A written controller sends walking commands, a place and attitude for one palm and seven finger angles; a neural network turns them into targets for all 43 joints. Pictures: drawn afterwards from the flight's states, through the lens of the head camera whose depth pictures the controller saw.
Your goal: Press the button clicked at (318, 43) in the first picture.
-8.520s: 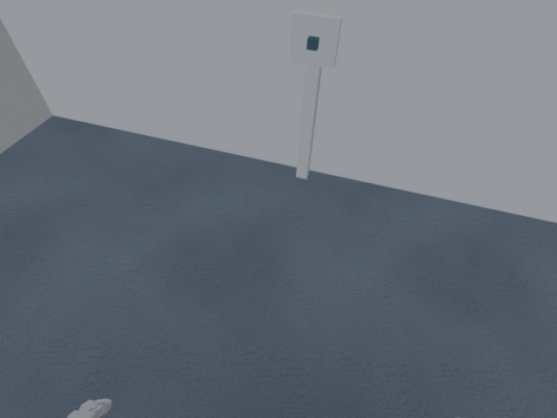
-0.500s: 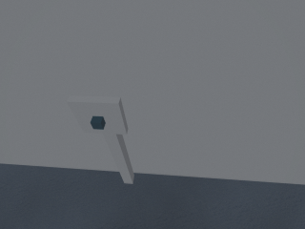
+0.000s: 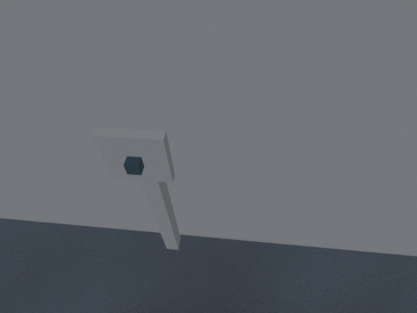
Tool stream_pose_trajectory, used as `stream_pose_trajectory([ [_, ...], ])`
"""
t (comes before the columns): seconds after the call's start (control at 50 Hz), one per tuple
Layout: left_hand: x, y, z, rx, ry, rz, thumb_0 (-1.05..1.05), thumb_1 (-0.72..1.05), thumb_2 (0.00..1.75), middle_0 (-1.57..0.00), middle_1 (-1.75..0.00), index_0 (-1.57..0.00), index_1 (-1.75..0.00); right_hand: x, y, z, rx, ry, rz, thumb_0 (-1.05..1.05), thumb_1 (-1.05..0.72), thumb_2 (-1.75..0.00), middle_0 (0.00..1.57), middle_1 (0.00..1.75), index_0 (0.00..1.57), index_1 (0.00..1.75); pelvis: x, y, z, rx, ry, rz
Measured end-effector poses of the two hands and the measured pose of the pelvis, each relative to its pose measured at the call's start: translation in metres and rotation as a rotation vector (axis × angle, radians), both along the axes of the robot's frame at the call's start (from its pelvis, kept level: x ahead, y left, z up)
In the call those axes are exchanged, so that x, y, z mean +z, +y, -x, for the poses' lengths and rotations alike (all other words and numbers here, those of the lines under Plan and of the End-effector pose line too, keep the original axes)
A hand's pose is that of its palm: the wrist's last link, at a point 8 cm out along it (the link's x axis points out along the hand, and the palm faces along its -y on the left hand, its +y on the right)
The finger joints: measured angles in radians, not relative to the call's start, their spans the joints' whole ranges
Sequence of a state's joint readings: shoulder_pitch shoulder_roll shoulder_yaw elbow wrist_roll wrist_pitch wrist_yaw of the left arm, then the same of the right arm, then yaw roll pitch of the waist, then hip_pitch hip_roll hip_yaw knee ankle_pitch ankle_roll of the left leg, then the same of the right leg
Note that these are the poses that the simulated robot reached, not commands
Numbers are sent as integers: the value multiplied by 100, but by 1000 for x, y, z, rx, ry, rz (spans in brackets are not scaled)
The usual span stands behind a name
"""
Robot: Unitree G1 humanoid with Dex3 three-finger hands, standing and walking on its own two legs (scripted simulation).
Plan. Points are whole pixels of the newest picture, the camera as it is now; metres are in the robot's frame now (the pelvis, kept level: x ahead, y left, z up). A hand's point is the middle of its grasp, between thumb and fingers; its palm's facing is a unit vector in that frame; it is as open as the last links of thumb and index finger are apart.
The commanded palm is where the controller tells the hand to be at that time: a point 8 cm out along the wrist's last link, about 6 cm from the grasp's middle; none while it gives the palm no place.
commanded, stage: look again from close up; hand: left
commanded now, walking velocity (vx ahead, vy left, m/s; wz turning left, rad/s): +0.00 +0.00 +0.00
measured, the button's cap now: (134, 164) +0.47 +0.23 -0.05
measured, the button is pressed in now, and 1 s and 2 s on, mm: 0 0 0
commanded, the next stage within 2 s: raise the hand and make a fist in 0.12 s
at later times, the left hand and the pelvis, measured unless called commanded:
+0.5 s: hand (121, 277) +0.19 +0.18 -0.01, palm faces +0.04 -1.00 +0.03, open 6.4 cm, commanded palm +0.10 +0.24 -0.07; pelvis -0.03 +0.02 -0.04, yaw +0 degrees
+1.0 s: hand (104, 305) +0.15 +0.22 -0.07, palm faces -0.09 -1.00 -0.01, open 3.3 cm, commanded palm +0.12 +0.28 -0.06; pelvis -0.06 +0.05 -0.11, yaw +1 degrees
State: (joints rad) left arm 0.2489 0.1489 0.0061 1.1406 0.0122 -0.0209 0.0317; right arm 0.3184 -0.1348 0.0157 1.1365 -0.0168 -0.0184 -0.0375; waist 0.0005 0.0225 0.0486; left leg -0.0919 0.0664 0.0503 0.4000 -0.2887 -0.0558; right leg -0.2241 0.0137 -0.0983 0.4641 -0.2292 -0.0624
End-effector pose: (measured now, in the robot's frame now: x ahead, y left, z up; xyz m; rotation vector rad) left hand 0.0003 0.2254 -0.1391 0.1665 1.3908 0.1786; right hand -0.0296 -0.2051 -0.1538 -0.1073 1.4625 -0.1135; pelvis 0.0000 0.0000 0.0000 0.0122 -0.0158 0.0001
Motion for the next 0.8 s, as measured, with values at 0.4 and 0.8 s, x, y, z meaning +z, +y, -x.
stream_pose_trajectory([
  [0.4, 102, 22, -128, 40, -908, -20, 3, 94, 89, -27, -38, -27, -37, 22, -27, -89, 20, -560, 132, 2, -92, -89, 20, 30, 20, 30, -14, 20, 19, 28, 60, -3],
  [0.8, 71, 37, -99, -182, -1368, 123, 2, 90, 90, -77, -92, -77, -91, 3, 52, -217, 318, -966, 48, 1, -91, -90, 20, 30, 20, 30, -120, 41, 60, 40, 278, 48],
])
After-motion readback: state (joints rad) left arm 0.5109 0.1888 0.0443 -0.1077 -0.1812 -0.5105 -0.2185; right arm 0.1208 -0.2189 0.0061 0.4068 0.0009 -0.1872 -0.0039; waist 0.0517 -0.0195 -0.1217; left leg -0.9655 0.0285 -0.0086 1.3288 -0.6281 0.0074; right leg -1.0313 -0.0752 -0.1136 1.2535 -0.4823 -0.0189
